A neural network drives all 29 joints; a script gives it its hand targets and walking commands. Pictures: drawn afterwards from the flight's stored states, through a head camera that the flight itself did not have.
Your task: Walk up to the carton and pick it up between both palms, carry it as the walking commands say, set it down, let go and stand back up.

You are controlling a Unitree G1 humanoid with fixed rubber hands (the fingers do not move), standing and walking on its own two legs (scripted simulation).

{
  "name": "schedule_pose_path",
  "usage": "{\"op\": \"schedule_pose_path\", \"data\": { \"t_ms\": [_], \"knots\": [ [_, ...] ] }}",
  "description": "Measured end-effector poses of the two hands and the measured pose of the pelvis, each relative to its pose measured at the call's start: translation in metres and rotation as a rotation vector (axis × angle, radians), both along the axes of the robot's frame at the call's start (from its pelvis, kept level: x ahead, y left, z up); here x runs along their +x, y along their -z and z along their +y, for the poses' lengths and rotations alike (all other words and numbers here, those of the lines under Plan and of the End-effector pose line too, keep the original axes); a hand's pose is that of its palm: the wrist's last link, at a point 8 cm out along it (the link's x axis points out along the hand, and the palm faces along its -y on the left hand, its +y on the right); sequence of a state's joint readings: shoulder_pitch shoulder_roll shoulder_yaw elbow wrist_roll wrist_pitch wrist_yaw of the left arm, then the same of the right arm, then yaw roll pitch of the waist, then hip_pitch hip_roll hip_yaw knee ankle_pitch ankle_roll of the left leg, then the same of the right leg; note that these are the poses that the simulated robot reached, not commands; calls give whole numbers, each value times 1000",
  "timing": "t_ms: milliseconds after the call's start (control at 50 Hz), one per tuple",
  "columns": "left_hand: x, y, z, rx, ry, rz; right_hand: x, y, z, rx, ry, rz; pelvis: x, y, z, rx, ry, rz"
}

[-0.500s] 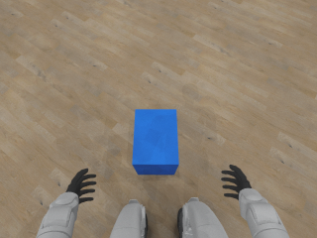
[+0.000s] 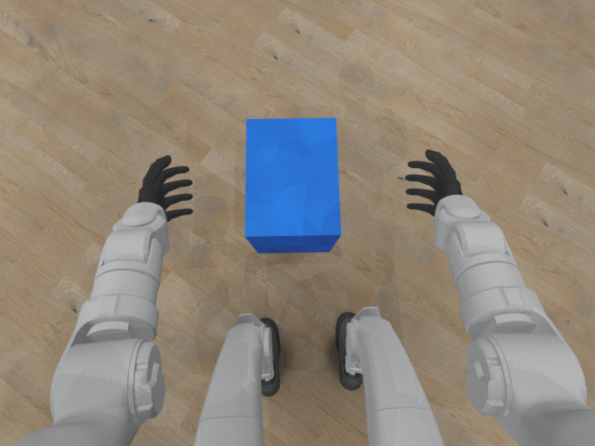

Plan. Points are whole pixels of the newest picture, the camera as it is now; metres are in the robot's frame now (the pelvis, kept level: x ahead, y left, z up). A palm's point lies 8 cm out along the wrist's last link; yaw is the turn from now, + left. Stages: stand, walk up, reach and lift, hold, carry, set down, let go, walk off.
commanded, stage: reach and lift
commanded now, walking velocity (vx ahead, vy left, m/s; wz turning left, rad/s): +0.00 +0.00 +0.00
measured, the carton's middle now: (292, 193) +0.55 +0.01 -0.54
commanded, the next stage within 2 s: none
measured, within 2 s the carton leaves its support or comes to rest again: neither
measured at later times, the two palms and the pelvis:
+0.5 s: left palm (171, 127) +0.54 +0.20 -0.12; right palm (423, 120) +0.53 -0.19 -0.12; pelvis +0.02 -0.01 -0.02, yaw +0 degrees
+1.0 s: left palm (195, 157) +0.54 +0.19 -0.24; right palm (400, 151) +0.53 -0.19 -0.24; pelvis +0.00 -0.01 -0.12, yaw +0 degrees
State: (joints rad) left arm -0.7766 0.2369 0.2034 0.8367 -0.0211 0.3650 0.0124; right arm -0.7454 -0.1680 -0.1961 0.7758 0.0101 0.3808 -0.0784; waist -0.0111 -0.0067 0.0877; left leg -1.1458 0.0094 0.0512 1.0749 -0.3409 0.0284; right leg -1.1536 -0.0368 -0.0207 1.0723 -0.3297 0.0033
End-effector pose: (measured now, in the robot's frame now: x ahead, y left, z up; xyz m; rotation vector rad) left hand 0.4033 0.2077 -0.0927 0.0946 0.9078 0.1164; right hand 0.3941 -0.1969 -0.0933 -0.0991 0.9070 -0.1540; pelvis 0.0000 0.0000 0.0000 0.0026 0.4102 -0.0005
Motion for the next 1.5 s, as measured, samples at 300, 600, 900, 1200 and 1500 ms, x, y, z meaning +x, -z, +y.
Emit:
{"op": "schedule_pose_path", "data": {
  "t_ms": [300, 600, 900, 1200, 1500],
  "knots": [
    [92, 22, -11, -11, -14, -183, 92, 18, -2, 14, 25, -197, 14, 16, -2, 2, 1, 252],
    [140, 37, -11, -21, -9, -284, 144, 36, 7, 29, -7, -300, 25, 22, -11, 1, -8, 417],
    [135, 108, -16, -36, -14, -249, 138, 107, 4, 29, 12, -260, 8, 84, -11, -2, -7, 472],
    [134, 211, -19, -18, -25, -253, 137, 207, 8, 21, 32, -258, -9, 181, -7, -14, -6, 447],
    [134, 293, -25, -20, -23, -225, 137, 289, 10, 24, 33, -226, -18, 247, -5, -17, -2, 359]
  ]
}}
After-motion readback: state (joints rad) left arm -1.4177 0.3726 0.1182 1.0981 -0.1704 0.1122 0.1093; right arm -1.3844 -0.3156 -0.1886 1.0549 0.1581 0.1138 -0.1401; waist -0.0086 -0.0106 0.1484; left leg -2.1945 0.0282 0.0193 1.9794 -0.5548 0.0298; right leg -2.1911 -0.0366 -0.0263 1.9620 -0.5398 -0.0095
